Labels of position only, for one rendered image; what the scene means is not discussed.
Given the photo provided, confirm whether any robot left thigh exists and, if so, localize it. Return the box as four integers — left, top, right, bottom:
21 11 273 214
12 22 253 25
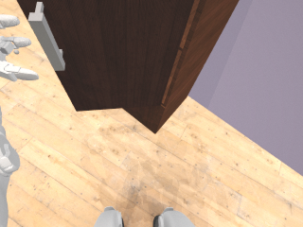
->
94 210 122 227

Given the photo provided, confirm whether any cupboard door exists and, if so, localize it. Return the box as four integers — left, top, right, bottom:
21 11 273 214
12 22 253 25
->
17 0 195 112

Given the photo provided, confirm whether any robot left upper arm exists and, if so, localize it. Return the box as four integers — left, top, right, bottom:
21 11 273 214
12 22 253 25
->
0 134 21 227

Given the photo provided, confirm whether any handle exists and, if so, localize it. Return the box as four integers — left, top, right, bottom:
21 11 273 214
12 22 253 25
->
27 2 65 71

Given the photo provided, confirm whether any right robot shin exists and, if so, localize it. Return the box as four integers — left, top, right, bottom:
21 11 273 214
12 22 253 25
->
158 207 173 227

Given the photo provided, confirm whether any robot left hand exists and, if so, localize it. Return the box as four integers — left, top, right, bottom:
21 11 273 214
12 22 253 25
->
0 14 39 82

